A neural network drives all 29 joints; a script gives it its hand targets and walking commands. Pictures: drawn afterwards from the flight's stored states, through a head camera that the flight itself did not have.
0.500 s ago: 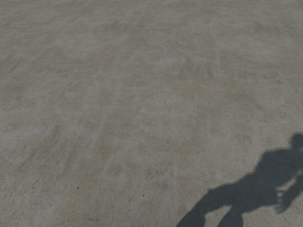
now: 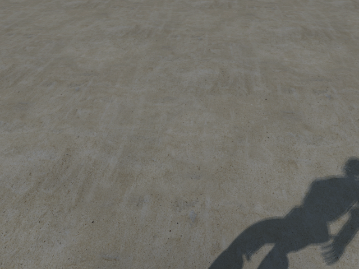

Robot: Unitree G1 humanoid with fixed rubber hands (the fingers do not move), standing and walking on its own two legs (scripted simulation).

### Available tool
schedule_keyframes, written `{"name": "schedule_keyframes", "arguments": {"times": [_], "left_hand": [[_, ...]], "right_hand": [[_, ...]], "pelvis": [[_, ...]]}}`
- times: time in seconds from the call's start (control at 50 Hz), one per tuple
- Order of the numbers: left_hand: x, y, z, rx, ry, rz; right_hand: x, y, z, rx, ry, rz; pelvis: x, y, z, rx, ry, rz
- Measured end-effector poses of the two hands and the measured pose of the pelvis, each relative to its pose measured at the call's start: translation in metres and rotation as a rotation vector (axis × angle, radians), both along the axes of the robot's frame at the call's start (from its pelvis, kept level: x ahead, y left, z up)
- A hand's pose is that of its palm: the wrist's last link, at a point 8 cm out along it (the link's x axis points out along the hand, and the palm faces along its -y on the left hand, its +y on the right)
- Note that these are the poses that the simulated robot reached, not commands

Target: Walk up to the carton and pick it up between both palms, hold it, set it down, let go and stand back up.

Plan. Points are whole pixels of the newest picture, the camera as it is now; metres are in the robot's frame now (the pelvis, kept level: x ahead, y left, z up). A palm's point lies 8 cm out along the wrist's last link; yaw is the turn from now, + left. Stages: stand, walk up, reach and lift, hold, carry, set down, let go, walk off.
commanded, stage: stand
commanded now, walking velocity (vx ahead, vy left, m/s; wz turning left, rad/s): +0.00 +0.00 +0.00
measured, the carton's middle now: out of the picture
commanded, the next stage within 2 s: none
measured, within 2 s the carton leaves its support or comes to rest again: neither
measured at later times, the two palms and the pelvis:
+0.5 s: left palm out of the picture -0.03 +0.20 -0.15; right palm out of the picture -0.04 -0.21 -0.15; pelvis +0.00 +0.00 +0.00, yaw +0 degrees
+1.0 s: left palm out of the picture -0.01 +0.21 -0.15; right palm out of the picture -0.01 -0.21 -0.15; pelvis +0.03 +0.00 +0.00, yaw +1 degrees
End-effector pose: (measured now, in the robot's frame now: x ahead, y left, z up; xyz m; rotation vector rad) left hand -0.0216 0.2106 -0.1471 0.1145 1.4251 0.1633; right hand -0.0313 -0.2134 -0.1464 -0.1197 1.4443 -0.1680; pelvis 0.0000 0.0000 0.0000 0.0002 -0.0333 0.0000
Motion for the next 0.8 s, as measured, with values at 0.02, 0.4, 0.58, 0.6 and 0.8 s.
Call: {"name": "schedule_keyframes", "arguments": {"times": [0.02, 0.4, 0.58, 0.6, 0.8], "left_hand": [[-0.001, -0.001, 0.000, -0.001, -0.001, 0.001], [-0.011, -0.008, 0.000, -0.006, 0.012, 0.017], [-0.004, -0.009, -0.001, -0.015, 0.009, 0.009], [-0.003, -0.008, -0.001, -0.012, 0.007, 0.010], [-0.006, -0.009, 0.001, -0.011, 0.054, 0.021]], "right_hand": [[-0.002, 0.000, 0.000, 0.001, 0.003, 0.000], [-0.006, 0.001, -0.003, 0.018, 0.014, 0.015], [-0.006, -0.002, 0.001, 0.005, 0.015, 0.002], [-0.007, -0.002, 0.001, 0.004, 0.018, 0.003], [0.000, -0.004, 0.002, 0.000, 0.046, 0.006]], "pelvis": [[0.000, 0.000, 0.000, -0.001, -0.001, 0.000], [-0.005, -0.004, -0.001, 0.000, 0.013, 0.008], [-0.002, -0.005, 0.000, -0.003, 0.028, 0.009], [-0.001, -0.005, 0.000, -0.002, 0.027, 0.010], [0.008, -0.005, -0.001, -0.001, 0.053, 0.012]]}}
